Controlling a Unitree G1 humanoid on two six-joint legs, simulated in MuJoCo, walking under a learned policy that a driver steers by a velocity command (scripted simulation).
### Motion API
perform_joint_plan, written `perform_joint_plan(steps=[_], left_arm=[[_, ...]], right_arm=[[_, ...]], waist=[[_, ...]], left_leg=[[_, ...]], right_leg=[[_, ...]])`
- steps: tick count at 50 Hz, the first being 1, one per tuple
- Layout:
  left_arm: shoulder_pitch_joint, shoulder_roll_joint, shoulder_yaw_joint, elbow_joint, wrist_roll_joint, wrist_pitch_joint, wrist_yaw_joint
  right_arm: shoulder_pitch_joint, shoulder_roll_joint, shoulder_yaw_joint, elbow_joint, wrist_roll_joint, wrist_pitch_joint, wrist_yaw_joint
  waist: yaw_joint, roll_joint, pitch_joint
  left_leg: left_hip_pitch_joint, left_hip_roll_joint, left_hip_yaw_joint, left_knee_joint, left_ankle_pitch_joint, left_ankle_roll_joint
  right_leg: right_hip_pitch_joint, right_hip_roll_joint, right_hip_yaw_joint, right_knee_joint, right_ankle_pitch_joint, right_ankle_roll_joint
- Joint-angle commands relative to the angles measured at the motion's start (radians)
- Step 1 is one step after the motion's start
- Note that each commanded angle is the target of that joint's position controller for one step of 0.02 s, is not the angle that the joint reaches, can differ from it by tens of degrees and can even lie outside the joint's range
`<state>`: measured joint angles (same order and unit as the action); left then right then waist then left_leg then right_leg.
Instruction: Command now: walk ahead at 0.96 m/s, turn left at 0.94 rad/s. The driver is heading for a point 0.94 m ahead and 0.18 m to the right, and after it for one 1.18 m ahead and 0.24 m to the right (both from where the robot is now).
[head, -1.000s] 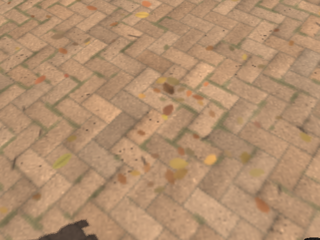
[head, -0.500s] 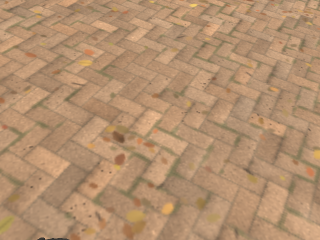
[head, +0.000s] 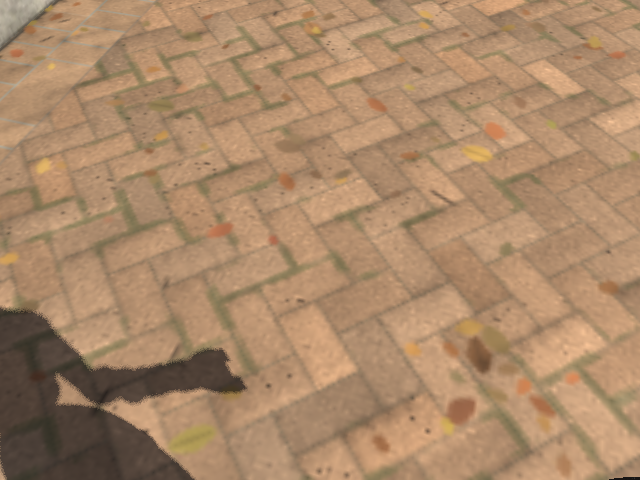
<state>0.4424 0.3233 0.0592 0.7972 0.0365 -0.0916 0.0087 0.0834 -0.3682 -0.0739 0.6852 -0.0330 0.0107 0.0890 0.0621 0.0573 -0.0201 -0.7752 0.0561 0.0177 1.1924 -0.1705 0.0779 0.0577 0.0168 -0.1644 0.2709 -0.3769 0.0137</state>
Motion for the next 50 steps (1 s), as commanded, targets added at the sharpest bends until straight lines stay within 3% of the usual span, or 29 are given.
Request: perform_joint_plan(steps=[1,3,5,7,8,9,10,11,12,13,16,18,20,24,27,29,30,31,32,33,34,35,36,38,41,44,47,49,50], left_arm=[[-0.064,0.038,-0.007,-0.031,-0.002,-0.030,-0.002],[-0.038,0.068,-0.004,-0.003,-0.001,-0.031,0.003],[0.038,0.125,0.001,0.033,-0.001,-0.030,0.013],[-0.006,0.212,0.013,0.036,0.001,-0.006,0.021],[-0.062,0.219,0.011,0.028,-0.008,0.004,0.020],[-0.009,0.081,-0.015,0.009,0.004,0.008,0.002],[0.095,0.041,-0.028,-0.040,-0.064,-0.001,0.003],[-0.074,0.142,-0.003,-0.061,-0.061,-0.005,0.007],[-0.077,0.103,-0.010,-0.064,-0.063,-0.005,0.000],[-0.065,0.078,-0.017,-0.032,-0.047,0.005,-0.006],[0.014,0.011,-0.023,0.034,-0.018,0.070,-0.038],[-0.076,-0.007,-0.020,0.018,-0.021,0.087,-0.051],[-0.182,-0.028,-0.025,-0.019,-0.034,0.084,-0.057],[-0.333,-0.038,-0.041,-0.068,-0.038,0.062,-0.077],[-0.295,0.001,-0.038,-0.061,-0.030,0.065,-0.087],[-0.073,0.083,-0.009,-0.001,-0.027,0.080,-0.077],[0.142,0.133,0.017,0.061,-0.023,0.087,-0.066],[0.319,0.179,0.050,0.107,-0.035,0.086,-0.047],[0.224,0.187,0.058,0.123,-0.055,0.093,-0.030],[0.081,0.258,0.060,0.065,-0.019,0.092,-0.028],[0.046,0.222,0.063,0.023,-0.014,0.093,-0.020],[0.009,0.145,0.049,0.023,-0.008,0.090,-0.011],[-0.038,0.123,0.041,0.030,-0.012,0.080,-0.010],[-0.069,0.121,0.032,0.021,-0.020,0.043,-0.003],[-0.074,0.147,0.041,0.009,-0.026,0.007,-0.010],[-0.025,0.153,0.056,0.017,-0.042,0.006,-0.023],[0.004,0.171,0.069,0.018,-0.041,0.012,-0.024],[-0.023,0.198,0.076,0.007,-0.034,0.012,-0.017],[-0.061,0.234,0.082,-0.002,-0.027,0.010,-0.020]], right_arm=[[-0.157,0.023,0.040,-0.136,0.001,-0.010,0.025],[-0.211,0.039,0.057,-0.154,0.002,-0.011,0.033],[-0.154,0.040,0.063,-0.129,-0.008,-0.017,0.022],[0.170,-0.047,0.027,-0.024,-0.016,-0.019,-0.015],[0.375,-0.109,-0.005,0.039,-0.021,-0.020,-0.040],[0.369,-0.204,-0.031,0.058,-0.030,-0.022,-0.065],[0.342,-0.243,-0.033,0.004,-0.038,-0.032,-0.072],[0.334,-0.189,-0.037,0.020,-0.022,-0.033,-0.081],[0.282,-0.152,-0.024,0.054,-0.021,-0.048,-0.090],[0.233,-0.090,-0.011,0.062,-0.025,-0.067,-0.087],[0.205,0.004,0.018,0.086,-0.003,-0.113,-0.083],[0.223,0.016,0.019,0.117,0.018,-0.136,-0.072],[0.237,0.029,0.024,0.131,0.018,-0.149,-0.065],[0.283,0.032,0.038,0.160,0.024,-0.151,-0.083],[0.289,-0.048,0.027,0.159,0.025,-0.144,-0.125],[0.227,-0.113,0.008,0.132,0.012,-0.113,-0.152],[0.152,-0.134,0.000,0.106,0.000,-0.095,-0.155],[0.076,-0.142,-0.011,0.094,0.002,-0.077,-0.143],[0.009,0.024,0.034,0.062,-0.019,-0.093,-0.109],[0.170,0.090,0.062,-0.040,0.001,-0.114,-0.104],[0.149,0.039,0.074,-0.073,-0.011,-0.144,-0.096],[0.113,-0.018,0.067,-0.062,-0.015,-0.157,-0.089],[0.086,-0.024,0.064,-0.059,-0.027,-0.149,-0.090],[0.092,-0.014,0.077,-0.059,-0.051,-0.099,-0.088],[-0.048,0.011,0.094,-0.123,-0.036,-0.074,-0.073],[-0.165,0.056,0.111,-0.166,0.000,-0.079,-0.066],[-0.191,0.029,0.102,-0.186,0.009,-0.087,-0.073],[-0.079,-0.034,0.074,-0.155,0.007,-0.095,-0.088],[0.076,-0.083,0.050,-0.117,0.012,-0.100,-0.100]], waist=[[-0.048,-0.128,0.189],[-0.048,-0.097,0.202],[-0.084,-0.139,0.125],[-0.262,-0.194,-0.041],[-0.378,-0.180,-0.116],[-0.263,0.043,-0.190],[-0.197,0.139,-0.418],[-0.248,-0.062,-0.318],[-0.169,-0.047,-0.112],[-0.117,-0.123,0.002],[-0.028,-0.059,0.071],[-0.027,-0.036,0.137],[-0.038,-0.006,0.174],[-0.059,-0.027,0.169],[-0.002,0.030,0.079],[0.130,0.073,-0.039],[0.238,0.071,-0.110],[0.337,-0.026,-0.139],[0.229,-0.289,-0.001],[0.020,-0.307,-0.120],[0.046,-0.181,-0.170],[0.002,-0.004,-0.010],[-0.051,0.056,0.074],[-0.108,0.066,0.141],[-0.081,0.019,0.168],[0.005,-0.052,0.119],[0.040,-0.106,0.064],[-0.017,-0.113,-0.024],[-0.110,-0.109,-0.120]], left_leg=[[-0.073,0.029,0.043,-0.160,0.094,0.012],[0.092,-0.030,0.153,-0.327,0.109,0.055],[0.325,-0.127,0.181,-0.388,0.077,0.097],[0.687,-0.184,0.099,-0.438,-0.060,0.141],[0.958,-0.151,0.022,-0.586,-0.041,0.170],[1.179,0.095,-0.238,-0.568,-0.199,0.169],[1.339,0.390,-0.757,-0.724,-0.234,0.245],[1.188,0.318,-0.678,-0.837,-0.232,0.191],[0.993,0.299,-0.548,-0.881,-0.169,0.177],[0.821,0.261,-0.439,-0.918,-0.095,0.153],[0.589,0.176,-0.205,-1.026,-0.053,0.079],[0.577,0.126,-0.063,-1.079,0.083,0.015],[0.572,0.064,0.090,-1.102,0.305,-0.037],[0.677,0.029,0.240,-1.105,0.704,-0.075],[0.819,0.091,0.263,-0.964,1.199,-0.103],[0.839,0.135,0.245,-0.678,1.425,-0.108],[0.756,0.151,0.220,-0.408,1.405,-0.098],[0.599,0.070,0.226,0.066,0.969,-0.087],[0.231,-0.142,0.169,0.459,-0.246,-0.073],[-0.074,-0.140,-0.023,0.634,-0.367,-0.106],[-0.149,-0.107,-0.140,0.543,-0.306,-0.085],[-0.133,-0.045,-0.146,0.392,-0.213,-0.073],[-0.065,-0.007,-0.132,0.290,-0.186,-0.081],[0.059,0.045,-0.119,0.134,-0.180,-0.122],[0.205,0.071,-0.042,-0.194,-0.038,-0.161],[0.305,0.020,-0.003,-0.484,0.223,-0.147],[0.354,-0.026,-0.012,-0.629,0.256,-0.120],[0.518,-0.074,-0.028,-0.685,0.158,-0.101],[0.685,-0.081,-0.032,-0.677,0.070,-0.088]], right_leg=[[-0.108,-0.230,0.013,-0.180,0.517,-0.055],[-0.136,-0.204,-0.083,-0.170,0.840,-0.027],[-0.111,-0.251,-0.065,-0.075,1.349,-0.042],[-0.131,-0.300,-0.036,0.293,1.516,-0.082],[-0.263,-0.267,-0.045,0.608,1.370,-0.099],[-0.524,-0.108,-0.011,1.063,0.097,-0.093],[-0.754,0.005,0.233,1.353,-0.149,-0.100],[-0.796,-0.029,0.293,1.322,0.027,-0.107],[-0.804,-0.069,0.254,1.243,0.093,-0.100],[-0.758,-0.117,0.249,1.157,0.115,-0.095],[-0.621,-0.168,0.259,1.048,0.152,-0.076],[-0.698,-0.175,0.239,0.979,0.220,-0.073],[-0.735,-0.150,0.184,0.863,0.338,-0.081],[-0.700,-0.067,0.016,0.590,0.502,-0.119],[-0.529,0.028,-0.056,0.450,0.531,-0.158],[-0.293,0.093,-0.052,0.462,0.401,-0.189],[-0.093,0.090,0.007,0.458,0.324,-0.233],[0.088,0.038,0.114,0.345,0.294,-0.314],[0.136,-0.002,0.230,0.389,0.344,-0.330],[0.283,-0.165,0.697,0.308,0.313,-0.511],[0.277,-0.270,0.983,0.029,-0.089,-0.544],[0.084,-0.264,0.969,-0.086,-0.226,-0.474],[-0.083,-0.218,0.875,-0.099,-0.171,-0.420],[-0.320,-0.130,0.733,-0.110,-0.018,-0.392],[-0.505,-0.027,0.567,-0.147,0.197,-0.363],[-0.424,0.023,0.510,-0.102,0.429,-0.287],[-0.254,-0.012,0.540,-0.020,0.610,-0.244],[-0.176,-0.017,0.556,0.142,0.822,-0.197],[-0.182,-0.007,0.546,0.326,0.883,-0.174]])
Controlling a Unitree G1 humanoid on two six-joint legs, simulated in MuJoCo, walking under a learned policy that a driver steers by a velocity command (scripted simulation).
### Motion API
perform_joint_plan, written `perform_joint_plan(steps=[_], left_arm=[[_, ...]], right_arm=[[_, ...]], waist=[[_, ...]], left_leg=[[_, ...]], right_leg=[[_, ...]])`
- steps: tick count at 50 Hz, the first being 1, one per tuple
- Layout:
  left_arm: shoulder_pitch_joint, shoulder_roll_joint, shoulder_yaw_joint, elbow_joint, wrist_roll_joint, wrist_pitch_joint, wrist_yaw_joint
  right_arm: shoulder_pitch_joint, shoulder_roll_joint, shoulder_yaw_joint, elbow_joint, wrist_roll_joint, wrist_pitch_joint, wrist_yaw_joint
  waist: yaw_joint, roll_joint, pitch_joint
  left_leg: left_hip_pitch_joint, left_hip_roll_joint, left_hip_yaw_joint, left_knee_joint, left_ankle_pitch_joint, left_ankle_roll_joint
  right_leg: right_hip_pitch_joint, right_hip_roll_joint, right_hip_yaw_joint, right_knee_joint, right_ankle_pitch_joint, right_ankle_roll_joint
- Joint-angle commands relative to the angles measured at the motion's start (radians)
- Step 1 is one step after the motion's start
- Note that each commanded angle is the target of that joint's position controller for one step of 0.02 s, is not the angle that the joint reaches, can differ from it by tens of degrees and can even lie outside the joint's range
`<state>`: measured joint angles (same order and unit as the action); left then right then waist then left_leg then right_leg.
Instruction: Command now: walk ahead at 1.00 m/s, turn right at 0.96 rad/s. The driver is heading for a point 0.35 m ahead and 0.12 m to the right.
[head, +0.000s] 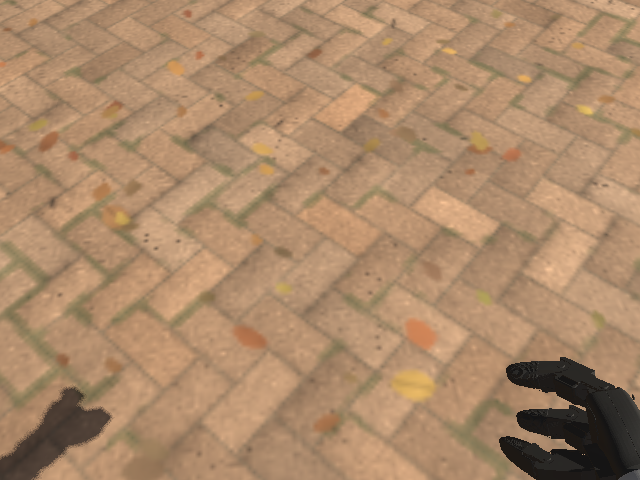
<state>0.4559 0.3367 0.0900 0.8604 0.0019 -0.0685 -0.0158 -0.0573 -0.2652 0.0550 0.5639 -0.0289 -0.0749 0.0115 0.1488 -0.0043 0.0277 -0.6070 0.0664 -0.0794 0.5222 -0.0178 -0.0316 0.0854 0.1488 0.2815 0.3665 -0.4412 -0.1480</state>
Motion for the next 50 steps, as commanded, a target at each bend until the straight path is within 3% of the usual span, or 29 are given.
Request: perform_joint_plan(steps=[1,2,3,4,5,6,7,10,12,14,15,16,19,21,22,23,24,25,26,28,31,34,39,41,42,43,45,47,50], left_arm=[[-0.146,0.214,0.049,-0.084,0.013,-0.023,0.001],[-0.174,0.056,0.008,-0.122,0.021,-0.035,0.006],[-0.042,-0.024,-0.026,-0.196,-0.037,-0.031,0.001],[-0.095,0.063,-0.025,-0.156,-0.004,-0.006,0.013],[-0.172,0.091,-0.017,-0.157,0.016,0.006,0.004],[-0.214,0.087,-0.016,-0.159,0.025,0.016,-0.010],[-0.260,0.067,-0.019,-0.179,0.037,0.028,-0.027],[-0.326,-0.004,-0.045,-0.244,0.040,0.063,-0.052],[-0.372,-0.010,-0.057,-0.289,0.044,0.061,-0.051],[-0.404,-0.019,-0.072,-0.305,0.040,0.048,-0.062],[-0.415,-0.026,-0.078,-0.298,0.038,0.041,-0.073],[-0.404,-0.018,-0.065,-0.292,-0.046,0.013,-0.061],[-0.338,0.066,-0.035,-0.280,-0.006,-0.003,-0.060],[-0.140,0.125,0.000,-0.220,0.012,0.011,-0.036],[-0.138,0.194,0.001,-0.200,0.016,0.020,-0.012],[-0.172,0.200,-0.013,-0.257,0.053,0.011,-0.008],[-0.193,0.145,-0.012,-0.274,0.040,0.020,-0.013],[-0.267,0.118,-0.019,-0.268,0.007,0.018,-0.018],[-0.313,0.084,-0.027,-0.258,-0.016,0.013,-0.018],[-0.347,0.068,-0.031,-0.243,0.000,0.008,-0.015],[-0.363,0.051,-0.031,-0.207,0.017,0.004,-0.009],[-0.373,0.046,-0.028,-0.182,0.014,0.022,0.006],[-0.351,0.020,-0.037,-0.133,0.011,0.041,0.007],[-0.306,-0.020,-0.053,-0.108,0.006,0.038,0.006],[-0.242,-0.035,-0.057,-0.097,0.023,0.033,0.007],[-0.142,-0.039,-0.053,-0.075,0.016,0.031,0.008],[-0.250,0.003,-0.044,-0.078,0.016,0.054,0.020],[-0.281,0.008,-0.039,-0.075,0.015,0.076,0.030],[-0.272,-0.002,-0.037,-0.058,0.010,0.076,0.034]], right_arm=[[0.447,-0.237,-0.107,0.059,0.003,-0.019,-0.040],[0.668,-0.303,-0.134,0.100,-0.026,-0.023,-0.060],[0.532,-0.378,-0.149,0.078,-0.052,-0.014,-0.049],[0.401,-0.267,-0.145,0.051,-0.041,-0.006,-0.041],[0.345,-0.174,-0.123,0.047,-0.030,0.000,-0.037],[0.350,-0.137,-0.115,0.073,-0.032,0.001,-0.032],[0.386,-0.126,-0.110,0.110,-0.029,-0.003,-0.035],[0.451,-0.067,-0.095,0.195,0.002,-0.033,-0.015],[0.415,-0.086,-0.098,0.203,0.008,-0.052,-0.006],[0.350,-0.107,-0.101,0.203,0.012,-0.060,-0.001],[0.355,-0.121,-0.103,0.209,0.015,-0.062,0.000],[0.308,-0.246,-0.142,0.166,0.055,-0.061,-0.029],[0.360,-0.290,-0.158,0.182,0.068,-0.047,-0.060],[0.367,-0.254,-0.145,0.175,0.070,-0.031,-0.061],[0.449,-0.131,-0.113,0.150,0.008,-0.028,-0.052],[0.633,-0.119,-0.082,0.159,0.034,-0.033,-0.025],[0.556,-0.228,-0.106,0.176,0.051,-0.027,-0.018],[0.464,-0.224,-0.109,0.145,0.062,-0.020,-0.023],[0.412,-0.203,-0.107,0.149,0.046,-0.011,-0.040],[0.413,-0.197,-0.115,0.148,0.040,0.021,-0.057],[0.420,-0.122,-0.104,0.140,0.031,0.040,-0.065],[0.362,-0.081,-0.093,0.135,0.024,0.048,-0.065],[0.254,-0.093,-0.099,0.122,0.029,0.063,-0.055],[0.247,-0.097,-0.100,0.119,0.007,0.055,-0.049],[0.235,-0.155,-0.110,0.101,-0.003,0.054,-0.051],[0.190,-0.179,-0.116,0.101,-0.002,0.060,-0.051],[0.158,-0.089,-0.100,0.104,0.005,0.059,-0.035],[0.173,-0.096,-0.101,0.112,0.006,0.049,-0.029],[0.211,-0.083,-0.100,0.135,0.013,0.037,-0.033]], waist=[[-0.330,-0.038,-0.267],[-0.381,0.145,-0.390],[-0.218,0.477,-0.475],[-0.216,0.274,-0.316],[-0.221,0.144,-0.194],[-0.215,0.054,-0.116],[-0.207,0.049,-0.074],[-0.166,0.095,0.005],[-0.129,0.087,0.038],[-0.101,0.082,0.061],[-0.107,0.081,0.056],[-0.112,0.110,0.024],[-0.052,0.108,-0.082],[0.049,0.072,-0.159],[-0.050,-0.217,-0.220],[-0.113,-0.274,-0.547],[-0.052,-0.073,-0.581],[-0.087,-0.023,-0.396],[-0.119,0.063,-0.273],[-0.175,0.040,-0.176],[-0.207,-0.024,-0.182],[-0.194,-0.054,-0.211],[-0.167,-0.091,-0.148],[-0.176,-0.064,-0.117],[-0.134,0.030,-0.122],[-0.068,0.174,-0.134],[-0.115,0.133,-0.075],[-0.135,0.097,-0.039],[-0.141,0.067,-0.060]], left_leg=[[0.768,-0.028,0.031,0.034,-0.167,0.038],[0.994,0.221,-0.217,0.016,-0.533,0.051],[1.066,0.446,-0.839,-0.255,-0.756,0.147],[0.930,0.394,-0.794,-0.284,-0.921,0.172],[0.804,0.338,-0.573,-0.262,-0.782,0.160],[0.696,0.294,-0.413,-0.262,-0.562,0.147],[0.634,0.254,-0.287,-0.270,-0.429,0.131],[0.554,0.226,-0.074,-0.297,-0.041,0.105],[0.492,0.200,0.062,-0.307,0.360,0.114],[0.400,0.128,0.202,-0.332,0.449,0.092],[0.365,0.098,0.248,-0.337,0.470,0.086],[0.407,0.101,0.231,-0.311,0.514,0.098],[0.524,0.150,0.219,-0.121,0.780,0.088],[0.423,0.089,0.235,0.260,0.624,0.039],[0.153,-0.043,0.232,0.667,-0.506,-0.003],[-0.019,-0.095,0.006,0.985,-0.720,-0.020],[0.022,-0.051,-0.075,0.977,-0.624,-0.020],[-0.035,-0.015,-0.037,0.890,-0.566,-0.022],[-0.037,0.017,-0.010,0.812,-0.517,-0.035],[0.078,0.037,-0.010,0.733,-0.459,-0.051],[0.188,0.034,0.010,0.567,-0.412,-0.062],[0.264,0.017,0.032,0.368,-0.256,-0.061],[0.360,-0.010,0.033,0.115,-0.150,-0.034],[0.458,-0.001,0.019,-0.074,0.010,0.010],[0.513,0.103,-0.077,-0.075,0.213,0.050],[0.474,0.163,-0.110,-0.071,0.154,0.126],[0.319,0.072,-0.073,-0.117,-0.214,0.094],[0.312,0.030,-0.030,-0.099,-0.215,0.055],[0.355,0.016,-0.010,-0.065,-0.105,0.053]], right_leg=[[-0.338,-0.103,0.073,0.484,0.864,0.007],[-0.521,-0.043,-0.008,0.832,0.237,-0.001],[-0.788,0.015,-0.117,1.050,-0.081,0.029],[-0.892,-0.093,-0.147,1.102,0.047,0.019],[-0.895,-0.139,-0.182,1.051,0.133,0.027],[-0.868,-0.170,-0.194,1.012,0.161,0.038],[-0.857,-0.198,-0.191,0.986,0.162,0.043],[-0.892,-0.236,-0.207,0.950,0.175,0.057],[-0.860,-0.207,-0.232,0.821,0.220,0.074],[-0.709,-0.175,-0.286,0.517,0.360,0.083],[-0.595,-0.140,-0.347,0.384,0.448,0.081],[-0.539,-0.130,-0.329,0.356,0.467,0.100],[-0.359,-0.065,-0.333,0.245,0.477,0.051],[-0.060,-0.092,-0.267,0.094,0.686,-0.017],[0.197,-0.303,-0.044,0.218,1.288,-0.067],[0.445,-0.591,0.370,0.249,1.487,-0.323],[0.332,-0.528,0.305,0.175,1.331,-0.308],[0.181,-0.466,0.193,0.132,1.177,-0.264],[0.019,-0.415,0.139,0.093,1.063,-0.210],[-0.238,-0.375,0.069,0.021,1.015,-0.183],[-0.397,-0.337,-0.046,-0.014,1.051,-0.171],[-0.419,-0.289,-0.125,-0.011,0.969,-0.128],[-0.438,-0.285,-0.092,0.008,0.539,-0.078],[-0.464,-0.236,-0.088,0.061,0.345,0.006],[-0.497,-0.173,-0.122,0.129,0.187,0.063],[-0.480,-0.112,-0.194,0.144,0.046,0.102],[-0.369,-0.129,-0.207,0.118,0.156,0.132],[-0.377,-0.138,-0.185,0.112,0.199,0.119],[-0.353,-0.152,-0.173,0.113,0.271,0.113]])
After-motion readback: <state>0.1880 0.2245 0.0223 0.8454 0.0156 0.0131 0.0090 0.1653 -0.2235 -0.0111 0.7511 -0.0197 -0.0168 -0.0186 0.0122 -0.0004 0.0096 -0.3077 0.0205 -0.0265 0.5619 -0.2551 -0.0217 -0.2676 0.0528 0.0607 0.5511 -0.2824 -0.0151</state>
